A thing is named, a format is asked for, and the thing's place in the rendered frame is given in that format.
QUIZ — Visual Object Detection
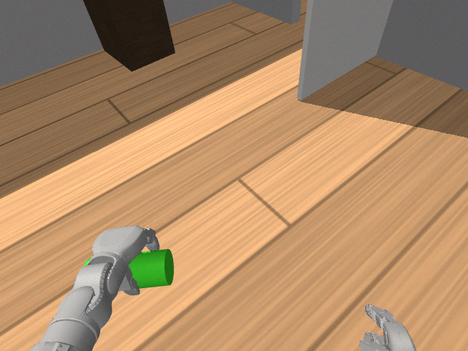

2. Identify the right robot hand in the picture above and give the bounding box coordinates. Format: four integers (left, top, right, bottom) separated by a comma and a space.
359, 305, 416, 351

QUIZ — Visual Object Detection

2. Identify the left robot arm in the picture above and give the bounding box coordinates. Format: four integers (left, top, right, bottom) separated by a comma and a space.
30, 252, 127, 351

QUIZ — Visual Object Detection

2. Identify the left robot hand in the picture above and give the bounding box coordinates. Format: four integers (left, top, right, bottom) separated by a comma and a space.
92, 225, 159, 295

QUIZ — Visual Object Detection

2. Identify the can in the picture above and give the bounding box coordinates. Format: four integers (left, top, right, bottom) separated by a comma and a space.
84, 249, 174, 289

